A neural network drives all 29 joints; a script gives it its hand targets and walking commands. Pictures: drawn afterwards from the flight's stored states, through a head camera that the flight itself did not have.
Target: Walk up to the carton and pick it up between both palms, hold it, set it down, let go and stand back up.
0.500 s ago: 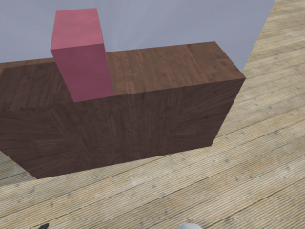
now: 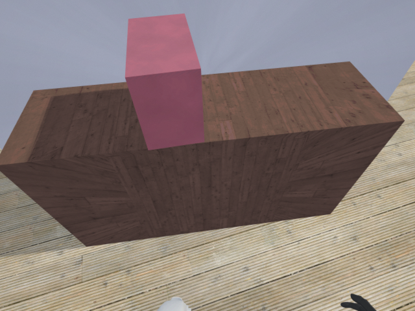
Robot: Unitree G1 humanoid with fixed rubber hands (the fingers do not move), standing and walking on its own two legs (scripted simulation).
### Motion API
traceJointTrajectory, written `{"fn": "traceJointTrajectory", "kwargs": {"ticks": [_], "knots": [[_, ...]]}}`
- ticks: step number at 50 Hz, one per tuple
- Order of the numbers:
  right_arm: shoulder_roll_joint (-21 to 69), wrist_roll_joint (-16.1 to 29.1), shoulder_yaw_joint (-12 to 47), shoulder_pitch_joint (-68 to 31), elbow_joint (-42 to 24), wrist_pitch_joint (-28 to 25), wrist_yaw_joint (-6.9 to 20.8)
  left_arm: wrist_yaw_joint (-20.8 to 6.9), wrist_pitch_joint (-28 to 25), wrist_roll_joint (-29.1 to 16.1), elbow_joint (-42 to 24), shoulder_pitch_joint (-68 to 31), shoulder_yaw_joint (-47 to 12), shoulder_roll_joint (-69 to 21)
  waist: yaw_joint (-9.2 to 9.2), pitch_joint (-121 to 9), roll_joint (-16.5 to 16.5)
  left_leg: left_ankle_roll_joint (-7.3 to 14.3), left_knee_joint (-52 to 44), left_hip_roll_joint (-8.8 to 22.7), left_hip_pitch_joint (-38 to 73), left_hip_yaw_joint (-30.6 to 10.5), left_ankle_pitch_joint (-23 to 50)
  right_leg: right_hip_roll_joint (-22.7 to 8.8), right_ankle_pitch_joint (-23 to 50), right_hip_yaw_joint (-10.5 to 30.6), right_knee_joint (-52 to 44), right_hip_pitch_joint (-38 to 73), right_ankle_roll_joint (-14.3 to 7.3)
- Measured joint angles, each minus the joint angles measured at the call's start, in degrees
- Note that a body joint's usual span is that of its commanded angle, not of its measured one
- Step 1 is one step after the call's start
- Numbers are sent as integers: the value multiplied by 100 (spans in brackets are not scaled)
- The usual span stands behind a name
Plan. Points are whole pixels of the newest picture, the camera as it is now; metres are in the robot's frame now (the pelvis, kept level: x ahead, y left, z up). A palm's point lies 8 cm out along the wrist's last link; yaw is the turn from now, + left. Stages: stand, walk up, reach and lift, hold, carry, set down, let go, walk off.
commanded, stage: walk up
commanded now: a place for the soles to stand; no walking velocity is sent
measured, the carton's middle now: (166, 80) +0.73 +0.13 +0.04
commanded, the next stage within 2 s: none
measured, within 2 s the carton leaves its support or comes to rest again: neither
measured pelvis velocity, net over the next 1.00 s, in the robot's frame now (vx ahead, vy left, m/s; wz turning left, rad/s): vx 0.10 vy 0.10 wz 0.10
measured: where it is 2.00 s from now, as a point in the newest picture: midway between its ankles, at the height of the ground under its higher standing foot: outside the picture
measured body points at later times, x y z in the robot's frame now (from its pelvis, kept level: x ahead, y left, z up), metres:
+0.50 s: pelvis +0.09 +0.06 +0.01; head +0.11 +0.06 +0.46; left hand +0.14 +0.40 -0.10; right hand +0.13 -0.25 -0.12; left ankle +0.07 +0.15 -0.71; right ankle +0.14 -0.05 -0.70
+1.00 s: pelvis +0.10 +0.10 +0.01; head +0.12 +0.11 +0.46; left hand +0.16 +0.42 -0.11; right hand +0.18 -0.21 -0.11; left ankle +0.10 +0.22 -0.71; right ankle +0.15 -0.04 -0.70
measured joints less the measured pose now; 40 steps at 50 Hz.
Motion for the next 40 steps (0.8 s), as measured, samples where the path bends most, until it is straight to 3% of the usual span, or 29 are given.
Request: {"fn": "traceJointTrajectory", "kwargs": {"ticks": [3, 7, 11, 20, 24, 27, 32, 40], "knots": [[10, -1, -15, 232, 9, -50, 2, -2, 98, 59, -10, -208, -5, 13, -12, 181, -223, -33, -65, -334, 293, 142, 505, -372, -554, 11, 1007, -49, -396], [12, -1, 27, 644, 5, -32, 0, -19, 228, -14, -15, -311, -60, 24, -13, 176, -220, 164, -233, -460, 643, 167, 286, 293, -872, 3, 2289, -436, -622], [13, -1, 21, 983, 5, -32, -65, -124, 220, -70, -15, -322, -62, 30, -7, 212, -277, 332, -799, -663, 1027, 178, 544, 590, -800, 16, 2336, -529, -584], [14, -1, 48, 1267, 2, -185, -186, -184, 187, -68, 6, -260, -61, 31, -4, 242, -283, 469, -951, -858, 1417, 177, 292, 596, -778, 22, 1401, -532, -559], [15, -1, 71, 1189, 1, -188, -292, -185, 164, -113, -18, -278, -61, 33, -2, 240, -286, 408, -952, -866, 1486, 180, 177, 585, -453, 24, 869, -527, -608], [16, -1, 92, 1018, 3, -180, -356, -167, 90, -127, -52, -284, -64, 28, 0, 257, -312, 297, -811, -930, 1386, 169, 108, 521, 627, 14, 60, -405, -708], [14, -1, 111, 546, 2, -108, -383, -150, 78, -129, -64, -242, -117, -13, -1, 256, -180, 17, 533, -879, 715, 89, -421, 513, 479, -32, 70, -399, -515], [11, -1, 113, 316, 1, -106, -383, -175, 159, -30, -194, -241, -119, -14, -8, 229, -150, -49, 436, -379, 608, 80, -425, 436, 463, -40, 69, -405, -448]]}}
